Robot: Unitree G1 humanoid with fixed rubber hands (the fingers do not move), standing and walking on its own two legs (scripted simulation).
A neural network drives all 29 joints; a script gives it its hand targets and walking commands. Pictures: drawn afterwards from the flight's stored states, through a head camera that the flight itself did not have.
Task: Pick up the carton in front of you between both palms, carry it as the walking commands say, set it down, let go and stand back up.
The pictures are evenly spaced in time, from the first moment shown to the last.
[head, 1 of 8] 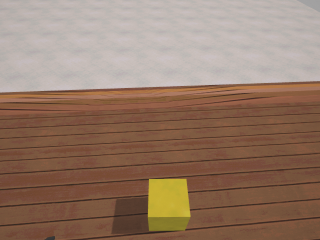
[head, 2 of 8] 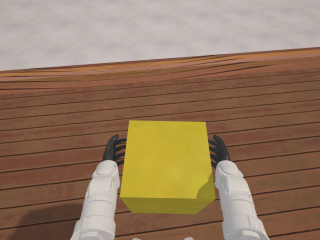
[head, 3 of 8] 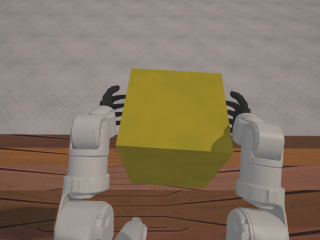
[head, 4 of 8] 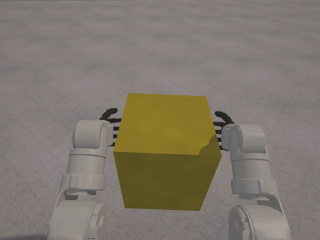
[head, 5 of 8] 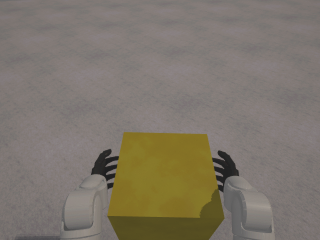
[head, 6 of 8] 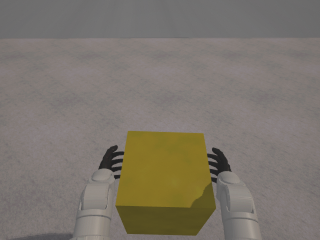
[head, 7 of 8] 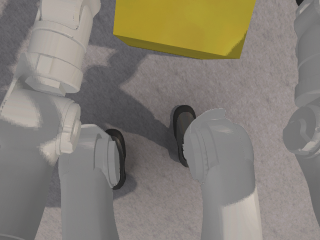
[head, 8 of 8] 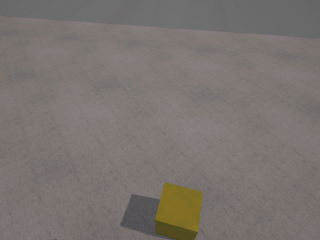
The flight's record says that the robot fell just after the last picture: no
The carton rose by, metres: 0.69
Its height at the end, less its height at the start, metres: -1.00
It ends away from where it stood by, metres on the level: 6.10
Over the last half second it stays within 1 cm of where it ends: yes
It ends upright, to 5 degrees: yes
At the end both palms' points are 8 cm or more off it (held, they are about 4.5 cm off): yes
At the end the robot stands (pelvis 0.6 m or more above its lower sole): yes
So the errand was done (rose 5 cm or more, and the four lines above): yes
